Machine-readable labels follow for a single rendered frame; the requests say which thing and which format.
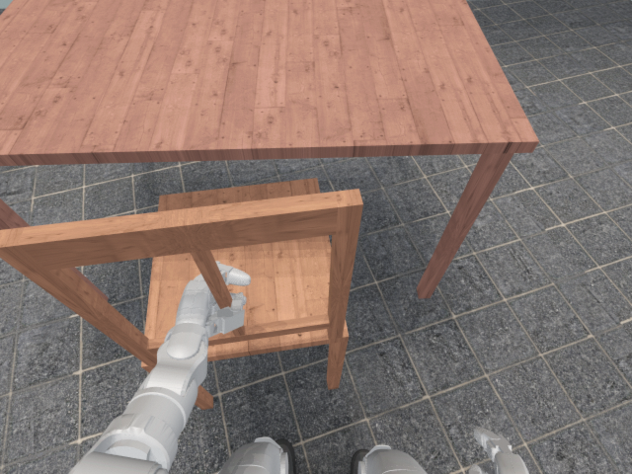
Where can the left robot forearm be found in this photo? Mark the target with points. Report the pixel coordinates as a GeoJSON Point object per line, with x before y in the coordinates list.
{"type": "Point", "coordinates": [156, 415]}

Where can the left robot hand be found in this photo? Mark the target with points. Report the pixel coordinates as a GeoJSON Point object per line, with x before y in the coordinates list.
{"type": "Point", "coordinates": [197, 303]}

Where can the right robot hand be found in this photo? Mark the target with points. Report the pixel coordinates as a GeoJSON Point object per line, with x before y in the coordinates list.
{"type": "Point", "coordinates": [500, 452]}

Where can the robot left foot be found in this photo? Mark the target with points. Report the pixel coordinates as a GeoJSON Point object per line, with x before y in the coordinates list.
{"type": "Point", "coordinates": [287, 447]}

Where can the table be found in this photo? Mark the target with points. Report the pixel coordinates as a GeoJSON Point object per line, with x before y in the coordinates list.
{"type": "Point", "coordinates": [135, 81]}

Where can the left robot thigh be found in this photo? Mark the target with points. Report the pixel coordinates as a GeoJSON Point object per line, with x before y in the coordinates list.
{"type": "Point", "coordinates": [256, 458]}

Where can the chair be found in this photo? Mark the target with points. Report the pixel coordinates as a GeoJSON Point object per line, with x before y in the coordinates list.
{"type": "Point", "coordinates": [277, 233]}

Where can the robot left upper arm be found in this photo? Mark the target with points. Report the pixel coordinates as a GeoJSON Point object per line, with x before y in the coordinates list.
{"type": "Point", "coordinates": [103, 463]}

